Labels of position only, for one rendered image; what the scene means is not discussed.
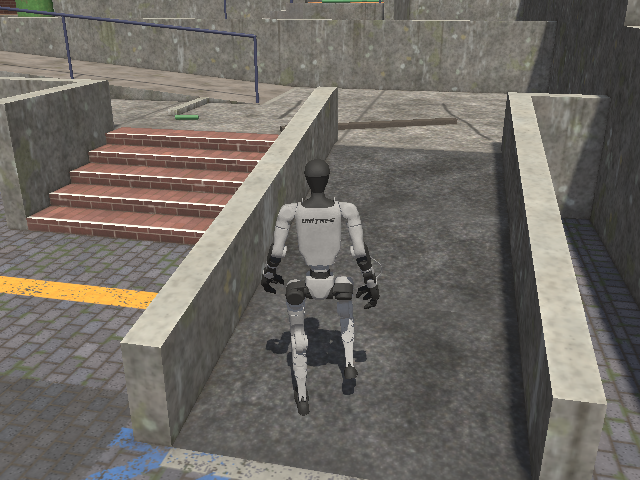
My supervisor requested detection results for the right robot upper arm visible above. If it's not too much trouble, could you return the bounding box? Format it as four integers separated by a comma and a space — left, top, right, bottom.
339, 202, 366, 258

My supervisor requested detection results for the left robot upper arm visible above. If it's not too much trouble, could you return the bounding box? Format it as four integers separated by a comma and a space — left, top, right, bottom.
271, 203, 297, 258

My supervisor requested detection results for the robot torso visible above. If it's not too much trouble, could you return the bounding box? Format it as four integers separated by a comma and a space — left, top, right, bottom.
295, 197, 342, 300

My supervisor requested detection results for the right robot hand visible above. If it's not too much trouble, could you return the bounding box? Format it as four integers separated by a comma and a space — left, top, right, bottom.
356, 285, 380, 309

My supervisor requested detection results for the robot left forearm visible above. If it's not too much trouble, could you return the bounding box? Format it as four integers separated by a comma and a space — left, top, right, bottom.
263, 243, 281, 279

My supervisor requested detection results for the left robot hand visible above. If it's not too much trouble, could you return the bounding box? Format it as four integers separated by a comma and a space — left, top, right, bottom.
261, 274, 284, 294

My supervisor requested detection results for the robot right forearm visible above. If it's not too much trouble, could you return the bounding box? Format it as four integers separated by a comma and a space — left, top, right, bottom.
356, 242, 377, 288

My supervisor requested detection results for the robot head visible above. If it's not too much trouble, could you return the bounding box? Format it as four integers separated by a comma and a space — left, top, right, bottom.
301, 159, 335, 208

